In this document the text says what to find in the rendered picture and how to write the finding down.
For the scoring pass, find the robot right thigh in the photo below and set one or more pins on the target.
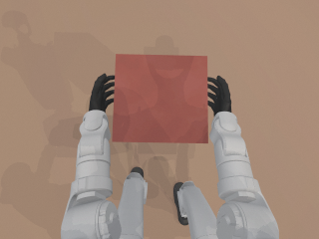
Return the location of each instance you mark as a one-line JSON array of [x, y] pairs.
[[202, 222]]

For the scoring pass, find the left robot upper arm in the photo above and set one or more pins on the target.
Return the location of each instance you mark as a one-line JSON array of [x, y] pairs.
[[95, 220]]

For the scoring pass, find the right robot upper arm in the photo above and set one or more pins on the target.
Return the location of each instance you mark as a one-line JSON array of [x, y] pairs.
[[240, 220]]

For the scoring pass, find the carton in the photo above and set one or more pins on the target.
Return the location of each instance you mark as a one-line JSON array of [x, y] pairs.
[[160, 98]]

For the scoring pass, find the robot left hand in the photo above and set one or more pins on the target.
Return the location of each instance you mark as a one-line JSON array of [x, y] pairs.
[[98, 99]]

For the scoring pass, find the right robot shin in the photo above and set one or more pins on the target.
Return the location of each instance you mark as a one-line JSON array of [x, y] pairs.
[[187, 183]]

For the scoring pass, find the robot left forearm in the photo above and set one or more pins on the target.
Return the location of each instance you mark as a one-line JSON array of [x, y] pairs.
[[92, 179]]

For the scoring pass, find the robot right hand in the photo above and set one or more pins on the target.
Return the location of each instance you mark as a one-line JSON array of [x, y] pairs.
[[221, 98]]

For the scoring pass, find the robot right forearm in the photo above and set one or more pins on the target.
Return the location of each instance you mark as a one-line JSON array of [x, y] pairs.
[[235, 177]]

